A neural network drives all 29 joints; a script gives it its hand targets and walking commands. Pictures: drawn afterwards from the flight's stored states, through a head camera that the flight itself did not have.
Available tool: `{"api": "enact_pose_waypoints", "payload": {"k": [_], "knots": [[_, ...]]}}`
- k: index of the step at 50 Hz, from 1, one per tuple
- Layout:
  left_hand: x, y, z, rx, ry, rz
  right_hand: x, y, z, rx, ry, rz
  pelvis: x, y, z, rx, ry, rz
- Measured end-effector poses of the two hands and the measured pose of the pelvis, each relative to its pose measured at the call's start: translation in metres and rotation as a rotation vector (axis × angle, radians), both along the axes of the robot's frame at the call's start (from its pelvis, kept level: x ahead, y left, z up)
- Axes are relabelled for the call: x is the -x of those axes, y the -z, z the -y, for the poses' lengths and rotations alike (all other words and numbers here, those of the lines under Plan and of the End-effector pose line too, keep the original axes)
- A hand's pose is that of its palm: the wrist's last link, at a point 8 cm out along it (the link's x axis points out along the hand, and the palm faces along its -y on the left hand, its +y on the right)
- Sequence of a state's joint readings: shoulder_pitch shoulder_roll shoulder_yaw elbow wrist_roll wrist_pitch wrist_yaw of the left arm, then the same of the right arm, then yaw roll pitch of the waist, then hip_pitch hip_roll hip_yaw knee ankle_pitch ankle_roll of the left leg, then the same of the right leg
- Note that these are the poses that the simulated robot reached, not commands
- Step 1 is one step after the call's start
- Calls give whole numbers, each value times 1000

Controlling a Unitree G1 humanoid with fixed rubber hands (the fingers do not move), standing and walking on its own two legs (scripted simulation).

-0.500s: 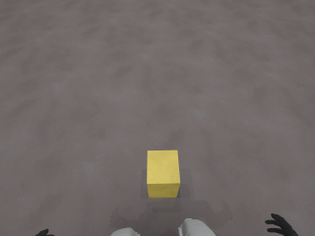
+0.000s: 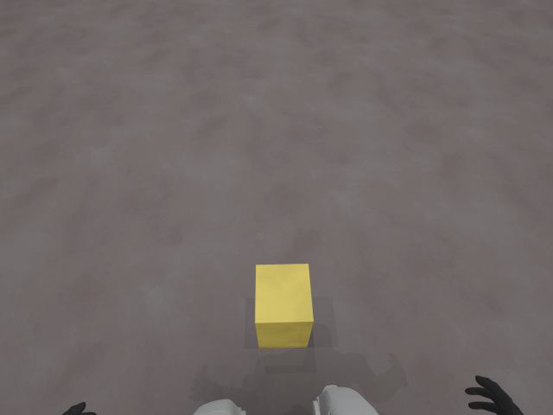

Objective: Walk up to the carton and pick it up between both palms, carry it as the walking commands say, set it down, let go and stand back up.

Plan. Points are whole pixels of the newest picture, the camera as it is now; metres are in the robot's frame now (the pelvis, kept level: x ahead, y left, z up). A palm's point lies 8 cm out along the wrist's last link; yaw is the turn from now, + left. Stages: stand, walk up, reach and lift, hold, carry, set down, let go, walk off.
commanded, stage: walk up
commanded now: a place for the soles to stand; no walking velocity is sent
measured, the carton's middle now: (282, 307) +0.48 -0.01 -0.61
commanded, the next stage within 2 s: reach and lift in 0.74 s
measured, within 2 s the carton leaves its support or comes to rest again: neither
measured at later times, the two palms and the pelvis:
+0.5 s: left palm out of the picture +0.10 +0.31 -0.10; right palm out of the picture +0.09 -0.33 -0.10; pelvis +0.01 +0.00 +0.00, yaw -2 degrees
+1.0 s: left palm (84, 385) +0.17 +0.30 -0.08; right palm (500, 376) +0.17 -0.31 -0.07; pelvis +0.00 +0.00 +0.00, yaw +0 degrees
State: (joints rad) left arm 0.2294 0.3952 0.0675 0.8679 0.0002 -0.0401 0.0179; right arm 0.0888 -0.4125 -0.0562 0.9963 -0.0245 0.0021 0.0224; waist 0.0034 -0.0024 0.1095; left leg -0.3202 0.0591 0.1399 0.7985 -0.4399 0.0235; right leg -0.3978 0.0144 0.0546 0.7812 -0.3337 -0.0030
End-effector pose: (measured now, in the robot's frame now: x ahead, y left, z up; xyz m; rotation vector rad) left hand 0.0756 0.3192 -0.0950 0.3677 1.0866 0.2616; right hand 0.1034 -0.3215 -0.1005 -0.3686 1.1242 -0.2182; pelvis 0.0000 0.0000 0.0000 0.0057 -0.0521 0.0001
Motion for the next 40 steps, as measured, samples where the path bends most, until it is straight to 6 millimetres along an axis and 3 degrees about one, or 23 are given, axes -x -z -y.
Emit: {"api": "enact_pose_waypoints", "payload": {"k": [6, 14, 37, 40], "knots": [[-11, 0, -5, 3, 28, -5, 7, -2, -5, 3, 21, 7, -2, -1, -7, 7, 10, -8], [-26, 1, 6, 9, 53, -12, 16, -2, 7, 10, 53, -33, -11, -3, 1, 14, 25, -23], [-24, 0, 10, 9, 54, -1, 19, -2, 10, 9, 51, -30, -8, -3, 5, 15, 30, -18], [-34, -1, 15, 31, 56, -19, 1, -9, 7, -1, 64, 40, -3, -2, 6, 13, 6, -26]]}}
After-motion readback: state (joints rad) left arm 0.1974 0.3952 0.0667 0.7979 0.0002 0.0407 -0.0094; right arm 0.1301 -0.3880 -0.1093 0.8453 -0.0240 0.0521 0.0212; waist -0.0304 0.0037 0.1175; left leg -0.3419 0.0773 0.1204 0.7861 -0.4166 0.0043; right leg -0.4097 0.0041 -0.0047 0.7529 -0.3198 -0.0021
